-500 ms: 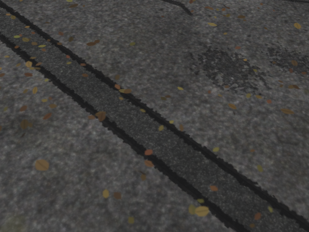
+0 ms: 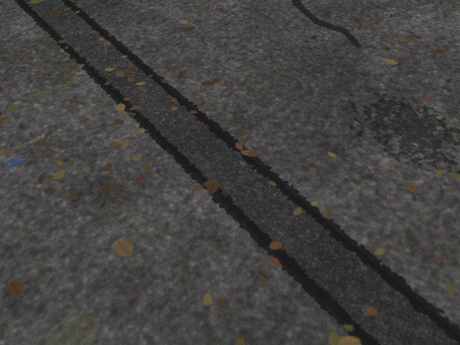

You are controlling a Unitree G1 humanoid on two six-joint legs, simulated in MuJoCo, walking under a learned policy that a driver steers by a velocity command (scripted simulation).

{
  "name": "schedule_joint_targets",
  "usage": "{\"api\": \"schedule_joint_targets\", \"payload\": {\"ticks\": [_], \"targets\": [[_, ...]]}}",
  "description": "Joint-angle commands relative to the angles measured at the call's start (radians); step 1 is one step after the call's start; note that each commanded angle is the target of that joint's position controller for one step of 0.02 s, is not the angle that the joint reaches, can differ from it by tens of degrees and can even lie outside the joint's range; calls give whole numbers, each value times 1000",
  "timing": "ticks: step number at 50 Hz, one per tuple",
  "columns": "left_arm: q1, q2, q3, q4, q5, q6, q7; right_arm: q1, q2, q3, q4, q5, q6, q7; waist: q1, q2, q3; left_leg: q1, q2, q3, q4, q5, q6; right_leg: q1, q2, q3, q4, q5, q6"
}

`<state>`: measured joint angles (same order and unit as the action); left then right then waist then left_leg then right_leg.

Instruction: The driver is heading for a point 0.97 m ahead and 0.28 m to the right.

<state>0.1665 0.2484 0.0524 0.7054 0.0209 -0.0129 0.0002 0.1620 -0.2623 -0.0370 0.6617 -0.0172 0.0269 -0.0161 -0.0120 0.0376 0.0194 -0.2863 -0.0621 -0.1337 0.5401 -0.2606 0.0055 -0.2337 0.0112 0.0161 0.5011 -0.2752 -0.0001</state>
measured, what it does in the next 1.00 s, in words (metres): stands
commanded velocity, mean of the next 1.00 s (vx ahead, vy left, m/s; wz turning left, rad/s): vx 0.00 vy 0.00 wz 0.03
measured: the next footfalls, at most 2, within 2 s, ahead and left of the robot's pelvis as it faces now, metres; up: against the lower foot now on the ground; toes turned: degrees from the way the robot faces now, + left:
left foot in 1.80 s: +0.14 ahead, +0.12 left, +0.00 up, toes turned +1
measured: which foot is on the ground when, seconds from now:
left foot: down 0.00-1.00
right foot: down 0.00-1.00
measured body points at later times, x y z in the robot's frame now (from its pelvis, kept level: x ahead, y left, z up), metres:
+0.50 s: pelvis +0.00 -0.02 +0.00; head +0.01 -0.02 +0.45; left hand +0.15 +0.23 -0.11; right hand +0.12 -0.27 -0.11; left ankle +0.02 +0.11 -0.74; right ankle -0.01 -0.13 -0.74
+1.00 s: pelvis +0.01 -0.03 +0.00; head +0.01 -0.03 +0.45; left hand +0.10 +0.22 -0.13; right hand +0.09 -0.29 -0.13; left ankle +0.02 +0.11 -0.74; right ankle -0.01 -0.13 -0.74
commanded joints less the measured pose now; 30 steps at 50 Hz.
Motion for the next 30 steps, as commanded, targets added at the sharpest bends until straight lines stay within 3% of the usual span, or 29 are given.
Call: {"api": "schedule_joint_targets", "payload": {"ticks": [1, 4, 11, 30], "targets": [[-69, 116, 20, -78, -2, -29, -4, -16, -117, -41, -57, -6, -6, -5, -11, -185, -65, 62, 55, -23, -40, 58, -14, 8, -150, 165, -141, 134, -81], [-45, 117, 16, -75, -2, -35, 1, 3, -100, -40, -47, 4, -3, 2, -3, -119, -34, 56, 65, -40, -62, 106, 12, -2, -108, 111, -117, 67, -41], [-17, 95, 7, -76, -8, -26, 4, 23, -80, -42, -18, 4, -17, -3, 15, -24, -39, 50, 75, -57, -77, 149, 8, 23, -77, 80, -72, 82, -40], [23, 72, 0, -15, -13, -32, 2, 60, -60, -44, 30, 7, -17, -28, 8, -37, -23, 99, 80, -52, -73, 190, -7, -4, -58, 72, -88, 87, -39]]}}
Velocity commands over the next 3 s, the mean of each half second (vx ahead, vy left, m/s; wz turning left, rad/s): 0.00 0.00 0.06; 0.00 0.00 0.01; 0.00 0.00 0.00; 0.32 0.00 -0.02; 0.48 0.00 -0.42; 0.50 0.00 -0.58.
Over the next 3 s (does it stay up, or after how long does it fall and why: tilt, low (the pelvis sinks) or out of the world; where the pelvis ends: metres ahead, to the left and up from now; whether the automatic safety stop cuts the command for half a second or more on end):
stays up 0.70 -0.05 0.01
